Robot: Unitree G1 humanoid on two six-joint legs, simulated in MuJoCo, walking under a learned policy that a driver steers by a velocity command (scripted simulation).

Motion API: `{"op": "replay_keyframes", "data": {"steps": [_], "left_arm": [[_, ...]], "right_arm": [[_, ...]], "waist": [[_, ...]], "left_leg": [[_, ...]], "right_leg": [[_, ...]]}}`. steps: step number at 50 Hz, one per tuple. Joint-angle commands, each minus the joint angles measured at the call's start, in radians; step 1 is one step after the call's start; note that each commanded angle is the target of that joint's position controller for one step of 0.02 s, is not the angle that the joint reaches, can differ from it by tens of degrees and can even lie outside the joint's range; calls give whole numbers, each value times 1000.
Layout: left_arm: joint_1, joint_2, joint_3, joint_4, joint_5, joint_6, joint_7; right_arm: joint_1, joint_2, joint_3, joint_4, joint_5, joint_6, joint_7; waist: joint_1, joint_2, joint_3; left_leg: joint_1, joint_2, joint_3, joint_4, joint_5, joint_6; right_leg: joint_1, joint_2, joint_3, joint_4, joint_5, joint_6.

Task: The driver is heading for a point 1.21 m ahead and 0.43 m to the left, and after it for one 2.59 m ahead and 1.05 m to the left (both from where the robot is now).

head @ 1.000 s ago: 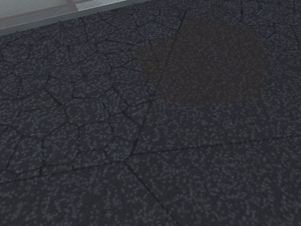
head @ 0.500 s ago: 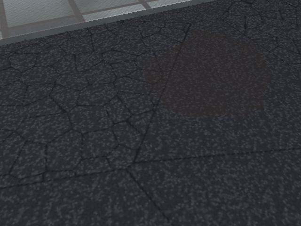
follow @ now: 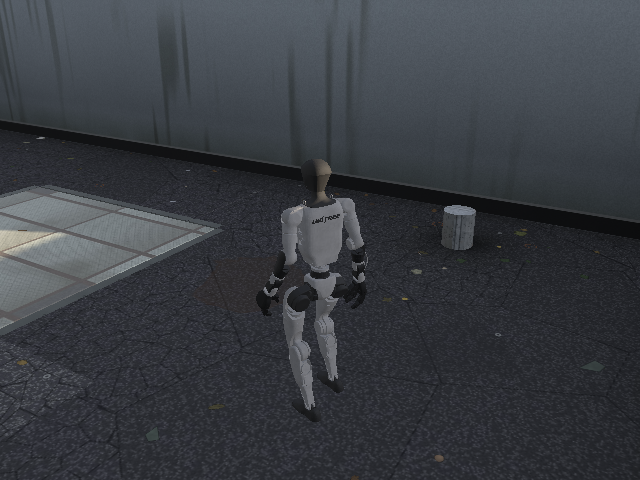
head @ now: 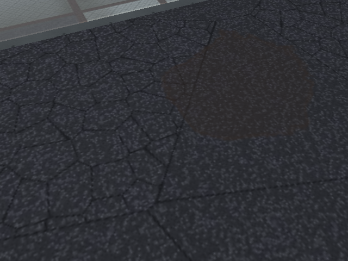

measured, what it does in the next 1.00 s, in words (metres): steps on the spot: right foot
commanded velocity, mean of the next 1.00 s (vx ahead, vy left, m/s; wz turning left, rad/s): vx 0.03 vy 0.00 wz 0.00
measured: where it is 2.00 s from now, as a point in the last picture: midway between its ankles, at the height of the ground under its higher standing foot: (178, 255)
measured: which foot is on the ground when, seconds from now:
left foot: down 0.00-1.00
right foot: up 0.00-0.04, down 0.06-0.96, up 0.98-1.00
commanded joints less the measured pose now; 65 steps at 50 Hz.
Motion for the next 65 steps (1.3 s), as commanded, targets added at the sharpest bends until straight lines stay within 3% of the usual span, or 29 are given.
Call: {"op": "replay_keyframes", "data": {"steps": [1,2,3,4,5,6,7,10,16,34,45,46,48,49,50,52,54,57,59,60,61,62,63,64,65], "left_arm": [[84,62,11,3,9,14,2],[89,84,17,10,23,16,4],[110,125,27,17,29,17,10],[91,166,34,16,19,18,12],[73,119,27,27,7,17,6],[49,84,24,28,1,15,-1],[26,76,23,25,6,12,-3],[28,84,28,39,10,-1,-6],[27,82,29,64,7,5,-5],[19,68,23,112,11,37,7],[38,65,14,135,12,36,10],[55,56,11,146,13,37,11],[43,70,18,140,3,32,10],[-7,74,18,116,0,21,6],[-51,62,14,89,-3,4,-2],[-89,70,16,65,-13,-24,-17],[-94,74,18,54,-24,-47,-31],[-110,50,13,46,-21,-65,-47],[15,59,23,88,-25,-65,-52],[117,95,42,120,-24,-63,-46],[251,145,65,148,-24,-64,-38],[418,260,94,165,-9,-67,-24],[460,272,79,172,21,-83,-33],[356,198,52,154,21,-96,-35],[243,139,32,119,7,-99,-39]], "right_arm": [[-27,-164,-30,-37,25,4,-5],[3,-152,-30,-26,30,5,-2],[33,-141,-30,-21,16,3,0],[129,-111,-31,-3,0,2,2],[159,-64,-20,9,-1,12,-5],[114,-81,-23,6,3,22,-10],[85,-94,-25,0,7,31,-15],[80,-103,-23,3,2,45,-18],[69,-104,-21,12,8,50,-18],[104,-79,-15,32,5,46,-23],[135,-67,-16,27,6,40,-22],[159,-66,-18,36,7,41,-23],[167,-133,-42,23,23,44,-28],[181,-164,-53,12,30,40,-31],[168,-200,-68,1,33,30,-32],[183,-178,-71,-5,20,2,-30],[187,-154,-68,-13,29,-10,-19],[173,-177,-71,-31,31,-3,-4],[139,-197,-73,-48,38,3,2],[125,-203,-72,-58,38,1,3],[83,-195,-67,-72,41,-5,3],[37,-128,-49,-118,36,-13,3],[68,-46,-35,-141,49,-33,-3],[64,-101,-53,-139,76,-40,0],[34,-127,-60,-150,80,-39,4]], "waist": [[62,107,-29],[62,71,-19],[48,19,-33],[-22,-70,-46],[-23,-102,-65],[-5,-66,-29],[0,-34,-18],[4,-9,-50],[13,24,-65],[27,41,29],[29,43,41],[27,53,21],[10,128,74],[-12,166,120],[-21,200,170],[-29,163,213],[-23,118,192],[-17,122,141],[55,128,105],[103,129,61],[180,106,-3],[236,-109,-96],[198,-253,-190],[144,-138,-115],[108,-88,-25]], "left_leg": [[-103,248,-137,-16,517,113],[-118,213,-138,1,383,80],[-149,169,-121,33,238,45],[-216,93,-78,39,81,9],[-191,74,-47,32,13,-15],[-168,64,-35,36,-2,-31],[-169,65,-33,44,9,-36],[-135,79,-42,64,93,-36],[-100,92,-46,80,160,-39],[-171,108,-61,-1,-17,-33],[-184,112,-69,-31,-55,-23],[-174,111,-73,-48,-159,-14],[-173,175,-178,-113,-446,56],[-147,269,-297,-183,-560,110],[-124,377,-416,-231,-571,163],[22,452,-483,-236,-402,203],[137,415,-404,-200,-238,168],[22,321,-263,-173,-114,129],[-136,272,-216,-95,-63,114],[-193,244,-205,-14,73,97],[-261,205,-158,158,211,58],[-456,90,-36,564,109,-27],[-595,-6,-153,860,-300,-39],[-653,62,-251,993,-256,-9],[-672,116,-234,993,-148,22]], "right_leg": [[212,19,-29,-160,112,-22],[261,9,-8,-238,215,-40],[337,-43,49,-239,409,-57],[406,-77,79,-177,530,-102],[376,-82,87,-169,424,-135],[317,-50,82,-179,346,-123],[299,-32,69,-176,342,-105],[307,-18,55,-159,411,-99],[311,-8,44,-146,437,-101],[297,18,28,-208,210,-67],[287,19,29,-227,164,-57],[290,37,9,-216,58,-56],[164,105,-69,-94,-219,-52],[44,109,-94,-1,-239,-55],[-56,63,-73,99,-194,-68],[-288,-15,-9,257,-248,-83],[-357,-49,0,208,-235,-85],[-106,4,-91,29,-162,-65],[169,74,-151,-87,-36,-48],[318,115,-165,-114,-4,-47],[481,73,-98,-148,5,-71],[675,-190,260,-300,-132,-160],[718,-379,694,-479,-164,-272],[623,-388,641,-477,-247,-261],[517,-349,471,-481,-254,-205]]}}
